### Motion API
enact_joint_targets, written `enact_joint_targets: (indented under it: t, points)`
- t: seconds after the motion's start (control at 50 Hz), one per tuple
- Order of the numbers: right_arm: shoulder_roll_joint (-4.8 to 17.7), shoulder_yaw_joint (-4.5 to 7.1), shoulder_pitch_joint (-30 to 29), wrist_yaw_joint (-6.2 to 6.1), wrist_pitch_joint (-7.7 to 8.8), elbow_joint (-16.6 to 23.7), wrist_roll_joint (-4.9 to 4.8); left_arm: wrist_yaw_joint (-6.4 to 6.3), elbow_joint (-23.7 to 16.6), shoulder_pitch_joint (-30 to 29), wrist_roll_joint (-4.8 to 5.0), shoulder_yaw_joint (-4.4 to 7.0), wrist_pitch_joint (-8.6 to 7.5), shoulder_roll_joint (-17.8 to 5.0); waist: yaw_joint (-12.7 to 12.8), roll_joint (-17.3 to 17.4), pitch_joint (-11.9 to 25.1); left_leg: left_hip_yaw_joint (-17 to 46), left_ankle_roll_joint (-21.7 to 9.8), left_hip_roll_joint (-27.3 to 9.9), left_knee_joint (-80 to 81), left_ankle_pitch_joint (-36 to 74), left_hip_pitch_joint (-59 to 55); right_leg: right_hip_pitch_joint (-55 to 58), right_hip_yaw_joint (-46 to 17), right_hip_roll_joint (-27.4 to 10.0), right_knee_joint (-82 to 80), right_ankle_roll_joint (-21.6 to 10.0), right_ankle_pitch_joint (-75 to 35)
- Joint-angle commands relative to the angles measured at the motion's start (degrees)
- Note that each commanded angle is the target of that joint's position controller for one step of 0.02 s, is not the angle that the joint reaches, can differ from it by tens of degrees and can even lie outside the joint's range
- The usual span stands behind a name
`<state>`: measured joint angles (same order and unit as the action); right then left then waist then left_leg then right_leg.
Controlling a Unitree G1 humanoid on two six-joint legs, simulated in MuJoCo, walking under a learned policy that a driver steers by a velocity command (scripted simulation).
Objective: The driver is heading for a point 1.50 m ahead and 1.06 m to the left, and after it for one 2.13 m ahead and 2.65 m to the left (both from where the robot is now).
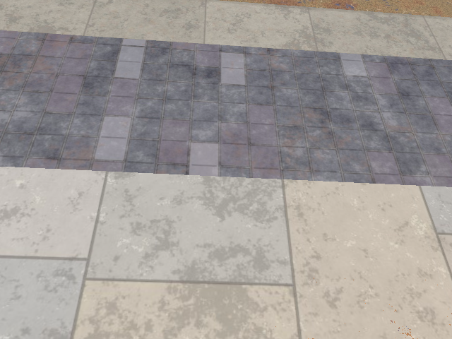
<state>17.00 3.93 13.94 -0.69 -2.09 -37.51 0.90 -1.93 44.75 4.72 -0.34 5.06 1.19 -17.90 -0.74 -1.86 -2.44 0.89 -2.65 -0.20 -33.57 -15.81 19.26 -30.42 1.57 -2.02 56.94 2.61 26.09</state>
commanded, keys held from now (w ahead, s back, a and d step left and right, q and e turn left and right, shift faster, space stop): q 0.48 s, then w+q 0.52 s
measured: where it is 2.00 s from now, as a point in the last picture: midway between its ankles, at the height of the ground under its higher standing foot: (35, 321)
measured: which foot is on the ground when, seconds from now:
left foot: down 0.00-0.38, up 0.40-0.80, down 0.82-1.00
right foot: up 0.00-0.36, down 0.38-0.82, up 0.84-1.00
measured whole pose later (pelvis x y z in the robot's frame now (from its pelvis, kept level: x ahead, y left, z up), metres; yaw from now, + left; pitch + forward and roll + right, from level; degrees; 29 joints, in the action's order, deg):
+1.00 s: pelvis +0.08 +0.10 +0.01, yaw +35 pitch +2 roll -2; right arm 15.4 2.3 22.2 0.7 2.3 -35.9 -0.4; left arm 2.0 41.6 9.8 -0.4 4.1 -5.5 -18.9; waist -1.1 -2.3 -0.5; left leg 2.8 -4.1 2.5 -23.1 -15.7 9.2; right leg -32.8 -0.4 -3.5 59.2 0.6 13.9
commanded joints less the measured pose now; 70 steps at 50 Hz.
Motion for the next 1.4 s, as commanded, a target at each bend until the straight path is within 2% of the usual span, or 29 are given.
enact_joint_targets:
  t: [0.02, 0.14, 0.26, 0.36, 0.38, 0.4, 0.42, 0.44, 0.5, 0.56, 0.62, 0.74, 0.78, 0.82, 0.84, 0.86, 0.88, 0.92, 0.96, 1.08, 1.14, 1.22, 1.26, 1.28, 1.3, 1.32, 1.34, 1.36, 1.4]
  points:
    - [9.3, 2.3, -4.2, -0.96, 1.76, 5.3, -1.08, -0.92, -3.6, -1.4, -0.63, 1.85, -0.71, -5.7, 1.4, 9.9, 6.1, 17.3, -9.3, -12.7, 14.8, 18.6, -8.6, -8.0, -4.8, 0.4, 9.1, 0.4, -4.3]
    - [9.9, 2.57, -1.1, -2.02, 1.03, 5.9, -1.31, -0.16, -4.7, -3.2, 0.35, 0.71, -1.51, -3.1, -0.2, 9.5, 8.0, 18.5, -9.8, -10.7, 12.6, 20.6, -14.3, -5.4, -6.0, 2.4, -4.6, 2.2, -8.4]
    - [11.1, 3.19, -2.6, -1.18, 0.08, 7.4, -1.24, 1.18, -4.9, -2.7, 1.0, 0.74, -2.35, -4.2, -0.8, 11.1, 7.4, 25.4, -11.0, -10.0, 11.4, 19.9, -10.6, 3.7, -6.7, 4.3, -16.1, 1.7, -4.8]
    - [10.3, 3.09, -6.3, -1.13, -0.6, 8.6, -2.77, 2.21, -3.9, 2.9, 0.87, 1.38, -3.44, -5.1, 2.5, 10.3, 8.7, 27.9, -6.9, -5.9, 6.5, 20.2, -8.9, 16.5, -5.9, 3.8, -36.2, -1.1, -16.7]
    - [8.4, 2.6, -5.0, -1.27, -0.59, 8.8, -2.47, 1.97, -3.8, 4.6, 0.23, 2.15, -3.3, -7.8, 2.0, 6.1, 10.1, 24.9, -4.0, -2.8, 1.8, 9.9, -2.9, 24.0, -10.4, -3.2, -37.6, -3.7, -21.9]
    - [5.7, 1.97, -1.1, -1.0, -0.31, 9.1, -1.96, 1.5, -4.5, 2.5, -0.61, 2.94, -2.6, -12.6, -2.0, -9.5, 8.8, 13.5, -0.1, 6.4, -9.3, -11.8, 8.3, 28.7, -22.7, -14.8, -37.9, -10.7, -34.9]
    - [10.3, 3.4, -1.9, -1.01, 0.26, 9.2, -1.56, 1.58, -4.9, 3.0, -1.88, 2.61, -2.68, -10.7, 0.0, -13.1, 7.3, 8.8, 3.1, 7.3, -22.6, -22.5, 14.3, 25.6, -30.2, -21.9, -39.2, -18.9, -39.9]
    - [13.4, 4.58, -0.9, -0.85, 0.33, 8.1, -1.49, 1.29, -6.1, 0.7, -1.39, 1.7, -2.83, -8.0, -0.8, -8.0, 6.6, 9.2, 4.7, 4.3, -30.9, -19.1, 14.9, 24.4, -26.2, -21.0, -38.5, -19.1, -39.3]
    - [9.9, 4.08, -0.2, -0.65, -1.03, 6.1, -1.85, 0.34, -6.6, -1.4, 0.4, 0.71, -2.32, -5.1, -0.6, -5.1, 4.8, 6.8, 7.2, 2.4, -36.8, -9.3, 18.0, 25.1, -14.5, -13.2, -38.3, -14.2, -29.7]
    - [7.1, 2.62, -5.8, 0.31, -0.6, 8.6, -2.72, -0.45, -5.7, 4.3, 0.33, 1.04, -1.83, -6.5, 3.9, -8.2, 3.4, 2.0, 7.5, 0.1, -29.4, -4.8, 21.9, 28.6, -13.1, -12.1, -43.8, -14.1, -7.9]
    - [6.1, 1.9, -8.4, 0.95, 0.39, 10.1, -2.1, -0.27, -5.5, 6.8, 0.43, 1.67, -2.43, -8.6, 5.6, -7.7, 3.5, 0.7, 7.0, -2.1, -21.3, -5.3, 20.5, 30.6, -12.4, -14.3, -45.6, -14.2, -4.0]
    - [5.5, 1.28, -6.0, 2.18, 1.51, 9.6, -2.25, 2.08, -5.1, 6.2, 1.97, 2.54, -3.98, -11.2, 3.6, -7.4, 1.1, -4.2, 2.5, -2.7, -6.0, -4.7, 5.4, 21.5, -5.0, -15.0, -46.0, -12.7, -4.2]
    - [5.3, 1.51, -1.1, 2.28, 1.56, 7.6, -2.26, 2.72, -4.7, 5.0, 2.82, 2.39, -3.9, -10.9, 0.1, -5.3, 1.7, -6.8, 0.6, -0.9, 1.7, -0.2, -3.5, 17.9, -1.9, -14.5, -41.4, -11.3, -3.7]
    - [9.5, 3.95, 11.2, 1.58, 1.57, 3.6, -2.82, 2.92, -4.5, 5.8, 1.46, 0.66, -4.16, -5.8, -5.3, 3.0, 6.5, -3.1, -2.8, 0.2, 5.5, -1.6, -22.5, 7.9, 6.0, -9.2, -20.7, -7.0, -9.3]
    - [17.5, 5.33, 16.6, 0.77, 2.12, 3.9, -2.41, 2.94, -8.7, 2.8, -1.07, -1.08, -4.8, -0.5, -5.7, 21.4, 7.2, 26.2, -10.6, -15.5, 13.3, -5.8, -32.1, -11.7, 8.5, -1.3, 4.9, -1.6, 6.6]
    - [16.7, 4.59, 15.4, 1.65, 3.97, 5.9, -2.27, 2.88, -11.0, -0.5, 0.7, -0.45, -6.39, -4.1, -6.5, 17.6, 8.8, 44.9, -18.9, -21.1, 21.8, -18.8, -31.5, -23.0, -3.2, 2.5, 14.2, -1.7, 8.2]
    - [12.2, 3.2, 13.0, 2.02, 5.16, 5.7, -2.02, 3.36, -11.2, -1.7, 2.59, 0.42, -7.43, -7.7, -5.6, 13.3, 3.9, 40.1, -17.9, -20.7, 22.9, -19.3, -29.2, -25.9, -5.5, -0.9, 15.5, -3.1, 3.3]
    - [8.5, 1.74, 7.8, 1.88, 5.64, 6.2, -1.62, 3.66, -9.0, 0.4, 0.83, 0.58, -8.33, -8.0, -2.1, 7.8, 0.0, 28.4, -13.8, -15.5, 21.5, -8.3, -22.2, -21.1, -5.3, -3.9, 8.8, -3.8, -7.0]
    - [8.2, 1.25, 5.3, 1.12, 5.48, 6.5, -1.11, 3.97, -8.1, 0.9, -0.45, 0.76, -8.28, -7.7, -0.1, 8.0, -0.1, 21.8, -12.0, -11.9, 22.4, 4.1, -17.8, -15.2, -4.5, -3.5, 2.8, -2.5, -13.2]
    - [9.8, 1.82, 8.9, -0.91, 5.39, 2.5, -2.02, 4.08, -9.4, -7.8, 0.05, -1.27, -7.55, -2.9, -2.2, 7.3, -0.7, 13.3, -9.2, -7.3, 21.7, 16.1, -12.2, -7.2, -2.7, 1.6, -18.9, 0.6, -28.9]
    - [10.0, 2.09, 11.8, -1.06, 5.26, 0.1, -2.63, 4.71, -11.3, -12.8, 0.66, -1.51, -7.84, -2.9, -3.8, 7.5, -1.9, 15.6, -8.5, -8.3, 21.0, 14.5, -12.2, -4.5, -3.4, 2.7, -25.0, -0.2, -31.3]
    - [10.2, 2.53, 11.7, -1.6, 4.46, -1.7, -2.75, 5.01, -11.6, -12.0, 0.76, -0.69, -8.58, -4.9, -2.5, 8.9, -1.7, 19.4, -7.1, -10.7, 16.7, 19.1, -17.0, -0.7, -4.9, 2.8, -29.0, -2.4, -28.2]
    - [9.6, 2.45, 10.9, -1.53, 3.99, -1.9, -2.16, 4.58, -10.0, -5.2, 0.6, 0.47, -8.86, -6.9, 0.5, 10.8, 2.7, 18.1, -5.7, -9.6, 9.7, 34.9, -19.0, 8.7, -2.0, 4.3, -29.6, -4.6, -24.2]
    - [8.4, 1.87, 10.1, -1.27, 3.88, -1.6, -1.82, 4.16, -8.5, 1.9, 0.34, 1.34, -8.87, -8.5, 4.3, 10.6, 8.3, 15.6, -4.0, -6.6, 0.4, 40.5, -16.7, 20.1, -1.3, 3.4, -30.1, -6.7, -26.3]
    - [5.8, 0.71, 9.7, -1.05, 3.87, -0.2, -0.78, 3.7, -7.7, 12.1, -0.7, 1.81, -8.66, -11.0, 8.3, 6.5, 17.9, 14.5, -2.2, -3.3, -15.2, 29.1, -6.7, 38.4, -11.0, -5.7, -26.7, -10.9, -24.1]
    - [-0.6, -1.0, 20.5, -0.68, 4.45, -0.5, -2.2, 4.13, -4.7, 17.3, -0.86, 2.67, -8.13, -14.1, 3.3, -15.0, 27.6, 10.7, 2.2, 6.2, -36.6, -13.9, 14.6, 58.7, -41.1, -20.1, -32.1, -21.0, -11.3]
    - [5.2, -0.3, 19.4, -0.69, 4.93, -2.0, -3.34, 4.43, -4.8, 17.2, 0.73, 1.43, -8.11, -8.4, 5.0, -11.5, 24.1, 13.0, 2.5, 3.7, -43.4, -16.2, 20.2, 55.6, -48.1, -20.0, -38.6, -20.2, -1.5]
    - [8.5, 0.68, 11.3, -0.51, 5.14, -0.9, -3.82, 3.92, -5.2, 13.1, 1.02, 0.68, -7.74, -5.7, 6.0, -6.2, 14.1, 11.2, 2.5, 1.3, -44.2, -11.6, 22.7, 46.9, -37.9, -17.8, -39.8, -17.9, -2.1]
    - [8.0, 0.59, 2.7, -0.53, 5.83, 1.3, -1.95, 3.5, -4.9, 8.5, -0.04, 0.09, -7.14, -4.5, 3.9, 0.6, 4.8, 7.8, 2.1, -2.6, -39.1, -5.7, 20.1, 31.0, -26.1, -13.7, -41.8, -16.3, -14.7]
Keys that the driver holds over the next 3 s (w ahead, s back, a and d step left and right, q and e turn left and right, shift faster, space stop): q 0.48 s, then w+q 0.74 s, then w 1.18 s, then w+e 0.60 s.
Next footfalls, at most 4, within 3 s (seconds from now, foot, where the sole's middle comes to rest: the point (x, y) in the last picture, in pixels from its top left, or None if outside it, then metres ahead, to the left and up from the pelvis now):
0.38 right None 0.09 -0.13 -0.77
0.82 left None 0.03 0.16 -0.77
1.30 right None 0.44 0.22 -0.77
1.78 left None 0.42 0.60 -0.77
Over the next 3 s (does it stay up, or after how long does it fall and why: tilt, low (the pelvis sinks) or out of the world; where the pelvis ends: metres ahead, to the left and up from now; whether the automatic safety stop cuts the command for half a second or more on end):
stays up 0.84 0.90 0.01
